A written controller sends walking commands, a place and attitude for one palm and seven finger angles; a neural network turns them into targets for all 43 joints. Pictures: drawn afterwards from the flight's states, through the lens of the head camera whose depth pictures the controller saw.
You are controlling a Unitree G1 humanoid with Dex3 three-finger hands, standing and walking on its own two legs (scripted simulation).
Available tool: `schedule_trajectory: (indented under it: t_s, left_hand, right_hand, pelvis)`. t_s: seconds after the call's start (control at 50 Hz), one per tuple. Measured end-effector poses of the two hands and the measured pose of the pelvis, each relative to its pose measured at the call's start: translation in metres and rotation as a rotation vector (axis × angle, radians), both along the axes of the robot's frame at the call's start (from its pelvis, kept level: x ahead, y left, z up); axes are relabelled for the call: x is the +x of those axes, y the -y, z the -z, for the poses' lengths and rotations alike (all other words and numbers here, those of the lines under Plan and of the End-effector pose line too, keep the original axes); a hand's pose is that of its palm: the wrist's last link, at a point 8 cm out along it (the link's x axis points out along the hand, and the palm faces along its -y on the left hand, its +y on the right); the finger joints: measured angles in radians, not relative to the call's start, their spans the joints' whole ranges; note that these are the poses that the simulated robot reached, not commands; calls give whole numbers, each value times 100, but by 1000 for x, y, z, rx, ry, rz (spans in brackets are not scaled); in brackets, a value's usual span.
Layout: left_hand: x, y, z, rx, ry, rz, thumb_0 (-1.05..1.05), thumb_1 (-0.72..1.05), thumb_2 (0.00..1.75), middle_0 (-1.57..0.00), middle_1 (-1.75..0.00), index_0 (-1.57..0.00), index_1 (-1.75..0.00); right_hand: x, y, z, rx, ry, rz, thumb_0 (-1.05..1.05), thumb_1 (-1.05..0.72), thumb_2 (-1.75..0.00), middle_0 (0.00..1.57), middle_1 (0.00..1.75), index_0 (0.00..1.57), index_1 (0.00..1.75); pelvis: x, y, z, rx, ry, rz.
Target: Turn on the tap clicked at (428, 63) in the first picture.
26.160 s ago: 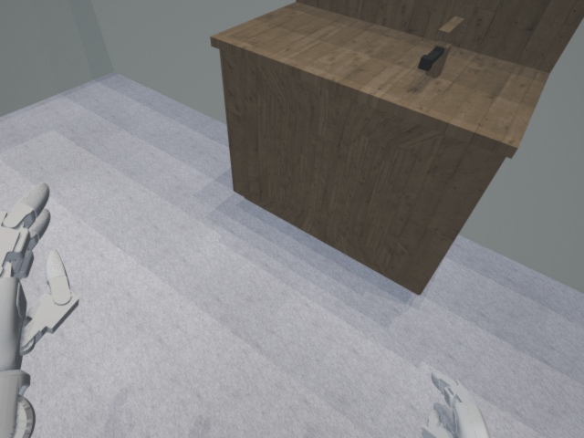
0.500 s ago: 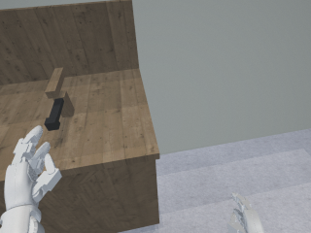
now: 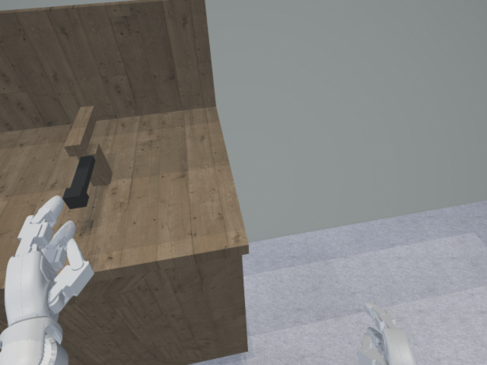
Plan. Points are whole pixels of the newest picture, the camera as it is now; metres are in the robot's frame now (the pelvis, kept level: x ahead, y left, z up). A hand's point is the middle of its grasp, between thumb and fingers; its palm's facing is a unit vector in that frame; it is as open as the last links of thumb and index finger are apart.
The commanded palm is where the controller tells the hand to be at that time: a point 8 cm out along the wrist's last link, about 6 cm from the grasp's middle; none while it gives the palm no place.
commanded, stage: reach beside the lever's end, fingers flat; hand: left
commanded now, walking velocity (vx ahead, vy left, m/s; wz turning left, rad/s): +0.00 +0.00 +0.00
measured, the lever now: (76, 197) +0.33 +0.35 +0.11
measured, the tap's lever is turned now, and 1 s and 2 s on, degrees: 0 0 2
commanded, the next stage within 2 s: none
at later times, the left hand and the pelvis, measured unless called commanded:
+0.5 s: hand (78, 250) +0.22 +0.27 +0.12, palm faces +0.53 -0.84 -0.10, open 7.4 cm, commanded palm +0.18 +0.31 +0.13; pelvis -0.01 +0.01 +0.00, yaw -1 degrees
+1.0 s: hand (85, 229) +0.26 +0.29 +0.11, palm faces +0.53 -0.85 -0.09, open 7.6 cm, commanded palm +0.22 +0.34 +0.11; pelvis -0.01 +0.01 +0.00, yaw -1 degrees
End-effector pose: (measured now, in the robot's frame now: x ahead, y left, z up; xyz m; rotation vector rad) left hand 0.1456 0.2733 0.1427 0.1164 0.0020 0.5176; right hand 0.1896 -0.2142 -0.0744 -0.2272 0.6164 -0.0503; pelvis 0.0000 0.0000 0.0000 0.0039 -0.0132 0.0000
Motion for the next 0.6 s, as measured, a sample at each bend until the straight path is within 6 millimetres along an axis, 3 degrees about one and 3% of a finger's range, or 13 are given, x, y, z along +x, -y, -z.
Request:
schedule_trajectory:
  t_s: [0.36, 0.6]
  left_hand:
    - [25, -23, 10, -17, -6, -17, 1, 90, 90, -20, -30, -21, -30]
    - [36, -37, 18, -25, -2, -36, 1, 90, 90, -19, -28, -20, -27]
  right_hand:
    - [-24, 0, 5, -12, -51, 48, 1, -91, -90, 20, 30, 20, 30]
    - [-28, 1, 8, -33, -69, 61, 1, -91, -90, 20, 30, 20, 30]
  pelvis:
    - [-13, -5, -2, -3, -3, 10]
    - [-14, -11, -2, -6, -10, 8]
